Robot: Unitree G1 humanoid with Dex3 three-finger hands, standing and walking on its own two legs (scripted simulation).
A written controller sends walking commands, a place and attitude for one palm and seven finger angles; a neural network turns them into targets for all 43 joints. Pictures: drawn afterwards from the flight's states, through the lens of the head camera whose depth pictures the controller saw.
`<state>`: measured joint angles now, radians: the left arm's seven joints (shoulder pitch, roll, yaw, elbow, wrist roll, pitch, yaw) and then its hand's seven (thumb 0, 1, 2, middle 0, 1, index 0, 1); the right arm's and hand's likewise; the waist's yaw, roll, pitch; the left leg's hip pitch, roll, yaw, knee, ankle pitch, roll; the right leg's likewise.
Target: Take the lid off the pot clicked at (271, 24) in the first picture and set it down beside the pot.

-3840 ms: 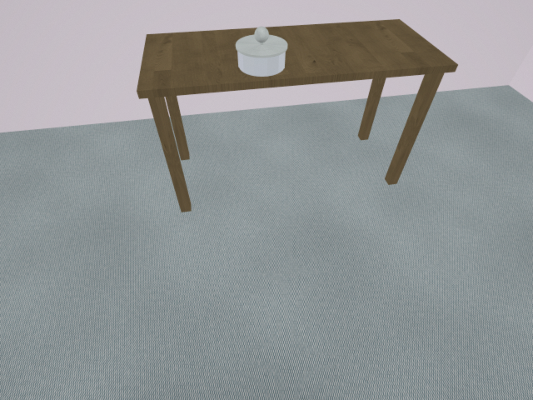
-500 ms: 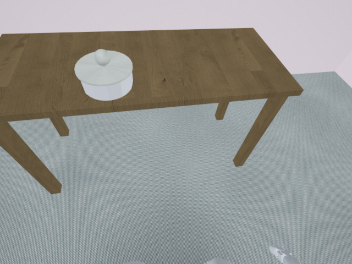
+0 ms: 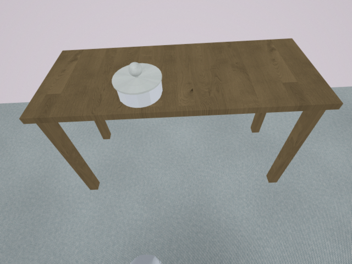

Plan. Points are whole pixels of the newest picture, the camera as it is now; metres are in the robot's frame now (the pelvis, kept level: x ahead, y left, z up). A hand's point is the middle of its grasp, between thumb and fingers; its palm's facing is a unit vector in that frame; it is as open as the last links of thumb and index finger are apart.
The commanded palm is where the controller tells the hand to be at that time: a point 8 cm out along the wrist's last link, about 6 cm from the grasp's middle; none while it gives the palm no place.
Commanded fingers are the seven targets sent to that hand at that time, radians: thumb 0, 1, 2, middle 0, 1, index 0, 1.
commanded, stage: take the last steps up to it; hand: left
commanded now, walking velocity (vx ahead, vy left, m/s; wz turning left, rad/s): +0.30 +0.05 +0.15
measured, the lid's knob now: (135, 69) +0.75 +0.20 +0.03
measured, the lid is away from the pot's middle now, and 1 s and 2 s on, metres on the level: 0.00 0.00 0.00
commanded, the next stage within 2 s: come to a stop and stand still in 0.82 s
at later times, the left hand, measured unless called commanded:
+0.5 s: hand out of the picture +0.09 +0.25 -0.17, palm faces +0.09 -0.98 -0.18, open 7.4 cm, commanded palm none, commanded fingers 0.00 0.90 0.90 -0.20 -0.30 -0.20 -0.30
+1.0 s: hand (113, 211) +0.29 +0.22 -0.17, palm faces +0.08 -0.98 -0.20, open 7.2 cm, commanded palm none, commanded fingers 0.00 0.90 0.90 -0.20 -0.30 -0.20 -0.30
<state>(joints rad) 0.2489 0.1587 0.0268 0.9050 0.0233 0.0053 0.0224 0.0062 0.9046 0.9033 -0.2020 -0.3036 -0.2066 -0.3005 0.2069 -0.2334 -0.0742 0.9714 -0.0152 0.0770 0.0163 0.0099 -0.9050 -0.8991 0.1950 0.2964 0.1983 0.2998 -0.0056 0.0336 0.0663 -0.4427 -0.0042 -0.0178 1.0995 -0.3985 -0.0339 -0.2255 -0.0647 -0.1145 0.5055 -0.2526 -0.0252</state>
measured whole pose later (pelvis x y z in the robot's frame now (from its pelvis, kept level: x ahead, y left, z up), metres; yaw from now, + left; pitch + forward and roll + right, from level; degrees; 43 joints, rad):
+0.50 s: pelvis +0.08 +0.06 +0.00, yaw +3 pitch -1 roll +0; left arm 0.27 0.22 0.06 1.04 0.02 0.01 -0.02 0.01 0.91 0.90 -0.20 -0.30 -0.20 -0.30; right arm 0.41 -0.11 -0.01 1.08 -0.01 -0.06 -0.02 0.01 -0.90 -0.90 0.20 0.30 0.20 0.30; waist 0.00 -0.04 0.03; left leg 0.02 -0.02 0.08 0.27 -0.29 0.04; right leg -0.58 -0.10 -0.06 1.00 -0.23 0.02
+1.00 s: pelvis +0.24 +0.03 +0.00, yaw +2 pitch -1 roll -1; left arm 0.23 0.17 0.04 1.03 0.02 -0.03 0.02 -0.01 0.94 0.90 -0.20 -0.30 -0.21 -0.30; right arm 0.21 -0.17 -0.04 1.01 -0.01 -0.02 -0.02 0.01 -0.92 -0.90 0.19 0.30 0.19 0.30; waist 0.00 0.02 0.03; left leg -0.42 0.08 0.05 0.75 -0.30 -0.02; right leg -0.22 0.01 -0.12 0.44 -0.20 -0.04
